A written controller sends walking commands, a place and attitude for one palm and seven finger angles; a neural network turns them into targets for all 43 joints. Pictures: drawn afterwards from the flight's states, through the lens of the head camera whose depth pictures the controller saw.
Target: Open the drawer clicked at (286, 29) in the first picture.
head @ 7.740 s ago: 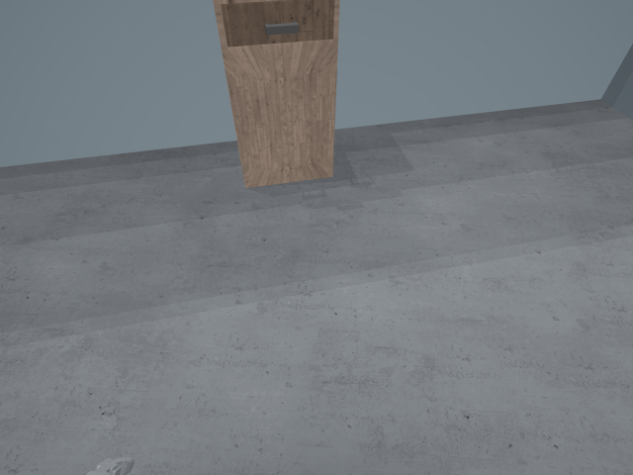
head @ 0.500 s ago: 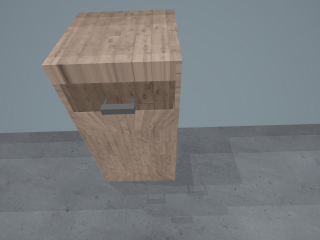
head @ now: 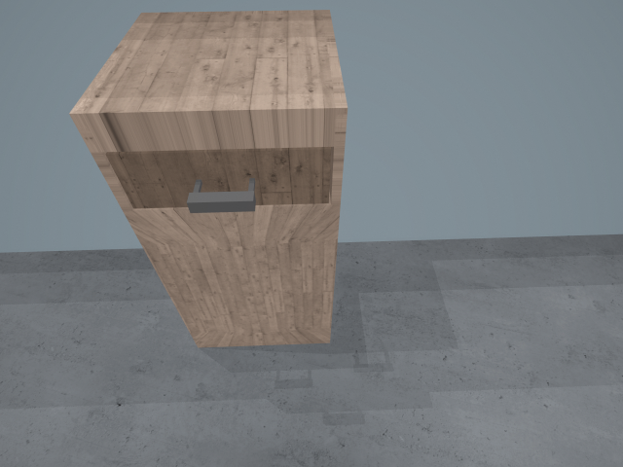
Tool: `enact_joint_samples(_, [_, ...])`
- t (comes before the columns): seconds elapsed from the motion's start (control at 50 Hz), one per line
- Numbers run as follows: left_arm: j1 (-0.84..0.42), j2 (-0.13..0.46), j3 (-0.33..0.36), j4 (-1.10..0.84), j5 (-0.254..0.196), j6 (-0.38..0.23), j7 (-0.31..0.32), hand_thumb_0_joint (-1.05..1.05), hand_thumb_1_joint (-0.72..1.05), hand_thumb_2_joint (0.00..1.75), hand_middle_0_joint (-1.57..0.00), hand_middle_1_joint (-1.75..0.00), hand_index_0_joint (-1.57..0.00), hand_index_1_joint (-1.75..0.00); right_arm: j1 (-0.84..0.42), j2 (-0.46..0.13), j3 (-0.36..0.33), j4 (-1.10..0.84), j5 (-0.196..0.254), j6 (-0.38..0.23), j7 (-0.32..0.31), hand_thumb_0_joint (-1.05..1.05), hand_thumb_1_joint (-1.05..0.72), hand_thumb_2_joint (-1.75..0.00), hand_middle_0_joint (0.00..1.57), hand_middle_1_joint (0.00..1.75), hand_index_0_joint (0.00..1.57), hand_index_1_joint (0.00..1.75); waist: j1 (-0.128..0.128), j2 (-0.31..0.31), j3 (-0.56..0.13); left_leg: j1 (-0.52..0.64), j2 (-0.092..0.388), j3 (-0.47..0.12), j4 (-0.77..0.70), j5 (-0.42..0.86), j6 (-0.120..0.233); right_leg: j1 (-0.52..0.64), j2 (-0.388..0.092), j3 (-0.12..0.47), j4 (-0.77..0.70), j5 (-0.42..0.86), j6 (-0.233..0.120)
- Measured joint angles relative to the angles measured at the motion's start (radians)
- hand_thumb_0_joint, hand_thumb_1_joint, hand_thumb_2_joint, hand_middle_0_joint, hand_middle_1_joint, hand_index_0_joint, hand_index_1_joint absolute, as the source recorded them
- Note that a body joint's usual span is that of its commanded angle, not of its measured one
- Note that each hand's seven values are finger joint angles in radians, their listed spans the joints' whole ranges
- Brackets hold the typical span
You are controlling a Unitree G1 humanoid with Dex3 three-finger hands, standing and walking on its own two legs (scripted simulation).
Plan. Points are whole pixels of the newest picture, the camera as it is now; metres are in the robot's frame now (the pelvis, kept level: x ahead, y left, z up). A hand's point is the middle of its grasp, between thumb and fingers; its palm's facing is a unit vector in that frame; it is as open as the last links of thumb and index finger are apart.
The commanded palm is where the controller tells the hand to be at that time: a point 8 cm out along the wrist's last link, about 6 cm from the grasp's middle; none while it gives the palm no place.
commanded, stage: look again from close up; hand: left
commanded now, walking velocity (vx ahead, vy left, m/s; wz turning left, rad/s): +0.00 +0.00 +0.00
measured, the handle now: (223, 193) +0.58 +0.19 -0.01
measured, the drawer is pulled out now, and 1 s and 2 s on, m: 0.00 0.00 0.00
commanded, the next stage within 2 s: shuffle to correct the standing spot in 0.40 s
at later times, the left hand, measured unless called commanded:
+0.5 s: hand out of the picture +0.01 +0.18 -0.18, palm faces +0.01 -0.99 -0.16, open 7.3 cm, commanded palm none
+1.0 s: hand out of the picture +0.01 +0.13 -0.18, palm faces +0.09 -0.98 -0.16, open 7.3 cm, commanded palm none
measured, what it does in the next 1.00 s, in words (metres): shifts its weight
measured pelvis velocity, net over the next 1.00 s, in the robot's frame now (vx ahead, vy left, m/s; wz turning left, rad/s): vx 0.07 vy -0.02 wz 0.02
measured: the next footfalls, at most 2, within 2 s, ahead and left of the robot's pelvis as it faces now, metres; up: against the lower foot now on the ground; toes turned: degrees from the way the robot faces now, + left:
none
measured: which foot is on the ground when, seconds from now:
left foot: down 0.00-1.00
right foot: down 0.00-1.00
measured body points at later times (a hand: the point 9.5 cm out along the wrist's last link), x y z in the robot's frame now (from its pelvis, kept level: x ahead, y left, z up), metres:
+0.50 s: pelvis +0.02 +0.02 +0.00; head +0.03 +0.03 +0.45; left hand +0.01 +0.24 -0.16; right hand +0.02 -0.20 -0.15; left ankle +0.03 +0.11 -0.74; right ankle -0.01 -0.11 -0.74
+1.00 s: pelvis +0.07 -0.02 -0.01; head +0.10 -0.01 +0.44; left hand +0.01 +0.19 -0.17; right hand +0.09 -0.25 -0.16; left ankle +0.07 +0.08 -0.72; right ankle -0.01 -0.11 -0.74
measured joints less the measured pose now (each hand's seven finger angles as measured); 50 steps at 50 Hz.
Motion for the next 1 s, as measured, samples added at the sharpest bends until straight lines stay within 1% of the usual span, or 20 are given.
enact_joint_samples(0.04, [0.002,0.002,0.0,-0.004,-0.001,0.003,-0.002,0.0,0.91,0.9,-0.2,-0.3,-0.2,-0.3,0.004,0.001,0.004,-0.015,-0.001,-0.007,0.0,0.0,-0.91,-0.9,0.2,0.3,0.2,0.3,0.001,-0.001,-0.013,-0.001,-0.009,0.003,0.015,-0.016,0.008,-0.005,-0.01,0.002,0.024,-0.018,0.006])
enact_joint_samples(0.12, [0.0,0.013,0.004,-0.015,0.0,0.009,-0.002,0.0,0.91,0.9,-0.2,-0.3,-0.2,-0.3,-0.003,0.008,0.013,-0.031,-0.002,-0.012,-0.003,0.0,-0.91,-0.9,0.2,0.3,0.2,0.3,0.012,-0.005,-0.037,0.011,-0.025,0.013,0.019,-0.028,0.021,-0.002,-0.027,0.011,0.046,-0.036,0.018])
enact_joint_samples(0.18, [-0.003,0.021,0.006,-0.025,0.001,0.01,-0.002,0.0,0.91,0.9,-0.2,-0.3,-0.2,-0.3,-0.009,0.003,0.016,-0.024,-0.005,-0.009,-0.009,0.02,-0.93,-0.9,0.2,0.3,0.2,0.3,0.022,-0.012,-0.045,0.023,-0.037,0.019,0.008,-0.028,0.028,0.003,-0.039,0.017,0.048,-0.041,0.025])
enact_joint_samples(0.34, [-0.004,0.033,0.008,-0.031,0.003,0.013,-0.006,0.0,0.91,0.9,-0.2,-0.3,-0.2,-0.3,-0.033,-0.005,0.015,-0.022,0.001,-0.019,-0.008,0.02,-0.93,-0.9,0.2,0.3,0.2,0.3,0.03,-0.042,-0.031,0.039,-0.049,0.034,-0.033,-0.012,0.036,0.008,-0.051,0.03,0.024,-0.03,0.037])
enact_joint_samples(0.56, [0.007,0.028,0.008,-0.007,0.005,0.019,-0.012,0.0,0.91,0.9,-0.2,-0.3,-0.2,-0.3,-0.052,0.0,0.014,-0.003,0.004,-0.021,-0.013,0.01,-0.92,-0.9,0.2,0.3,0.2,0.3,0.036,-0.065,-0.018,0.053,-0.052,0.035,-0.05,-0.013,0.039,0.024,-0.053,0.031,-0.001,-0.025,0.041])
enact_joint_samples(0.62, [0.015,0.032,0.011,-0.004,0.012,0.025,-0.017,0.0,0.91,0.9,-0.2,-0.3,-0.2,-0.3,-0.047,0.007,0.009,-0.003,0.001,-0.016,-0.011,0.01,-0.92,-0.9,0.2,0.3,0.2,0.3,0.032,-0.073,-0.026,0.05,-0.057,0.032,-0.044,-0.02,0.04,0.016,-0.058,0.028,0.022,-0.044,0.032])
enact_joint_samples(0.72, [0.03,0.041,0.021,-0.01,0.023,0.034,-0.03,0.0,0.91,0.9,-0.2,-0.3,-0.2,-0.3,-0.03,0.017,-0.005,-0.011,-0.005,-0.008,-0.014,0.0,-0.91,-0.9,0.2,0.3,0.2,0.3,0.029,-0.08,-0.04,0.032,-0.058,0.028,-0.026,-0.038,0.033,-0.016,-0.061,0.022,0.074,-0.085,-0.001])
enact_joint_samples(0.8, [0.041,0.041,0.031,-0.015,0.023,0.032,-0.037,0.0,0.91,0.9,-0.2,-0.3,-0.2,-0.3,-0.016,0.013,-0.015,-0.012,-0.007,-0.007,-0.019,0.0,-0.91,-0.9,0.2,0.3,0.2,0.3,0.027,-0.056,-0.045,0.015,-0.033,0.015,0.004,-0.064,0.012,-0.016,-0.037,0.01,0.07,-0.094,0.01])
enact_joint_samples(0.84, [0.05,0.036,0.035,-0.022,0.021,0.025,-0.038,0.0,0.91,0.9,-0.19,-0.3,-0.2,-0.3,-0.008,0.007,-0.017,-0.011,-0.007,-0.007,-0.019,0.0,-0.91,-0.9,0.21,0.3,0.2,0.3,0.028,-0.038,-0.047,0.002,-0.014,0.0,0.035,-0.086,0.008,-0.007,-0.017,-0.004,0.061,-0.1,-0.001])
enact_joint_samples(0.86, [0.056,0.035,0.038,-0.025,0.02,0.021,-0.037,0.0,0.91,0.9,-0.19,-0.3,-0.2,-0.3,-0.006,0.004,-0.018,-0.009,-0.006,-0.006,-0.02,0.0,-0.91,-0.9,0.21,0.3,0.2,0.3,0.029,-0.034,-0.048,-0.009,-0.005,0.0,0.066,-0.103,0.017,-0.002,-0.009,-0.011,0.059,-0.105,-0.009])
enact_joint_samples(0.9, [0.067,0.031,0.041,-0.027,0.02,0.01,-0.03,0.0,0.91,0.9,-0.19,-0.3,-0.2,-0.3,-0.006,0.002,-0.018,-0.006,-0.007,0.0,-0.019,0.0,-0.91,-0.9,0.2,0.3,0.2,0.3,0.034,-0.036,-0.048,-0.049,0.002,0.006,0.179,-0.19,0.025,0.014,0.0,-0.026,0.052,-0.116,-0.022])
enact_joint_samples(0.94, [0.076,0.022,0.04,-0.024,0.021,-0.002,-0.02,0.0,0.91,0.9,-0.19,-0.3,-0.2,-0.3,-0.022,-0.002,-0.017,-0.005,-0.005,0.003,-0.019,0.0,-0.91,-0.9,0.2,0.3,0.2,0.3,0.046,-0.04,-0.038,-0.088,-0.001,0.012,0.28,-0.246,0.026,0.039,0.005,-0.033,0.032,-0.117,-0.028])
enact_joint_samples(0.96, [0.08,0.015,0.038,-0.019,0.022,-0.007,-0.016,0.0,0.91,0.9,-0.19,-0.3,-0.2,-0.3,-0.036,-0.005,-0.016,-0.006,-0.002,0.002,-0.019,0.01,-0.91,-0.9,0.2,0.3,0.2,0.3,0.052,-0.043,-0.03,-0.097,-0.003,0.016,0.289,-0.255,0.024,0.052,0.006,-0.033,0.021,-0.116,-0.028])
enact_joint_samples(0.98, [0.085,0.008,0.035,-0.015,0.022,-0.009,-0.012,0.0,0.91,0.9,-0.2,-0.3,-0.2,-0.3,-0.051,-0.007,-0.014,-0.009,0.002,0.0,-0.019,0.01,-0.91,-0.9,0.2,0.3,0.2,0.3,0.057,-0.045,-0.022,-0.097,-0.006,0.023,0.264,-0.242,0.021,0.063,0.007,-0.031,0.013,-0.115,-0.026])
enact_joint_samples(1.0, [0.09,0.002,0.031,-0.011,0.02,-0.008,-0.009,0.0,0.91,0.9,-0.2,-0.3,-0.2,-0.3,-0.068,-0.008,-0.011,-0.013,0.005,-0.005,-0.02,0.01,-0.91,-0.9,0.2,0.3,0.2,0.3,0.059,-0.048,-0.013,-0.086,-0.01,0.028,0.206,-0.198,0.018,0.072,0.007,-0.029,0.013,-0.118,-0.024])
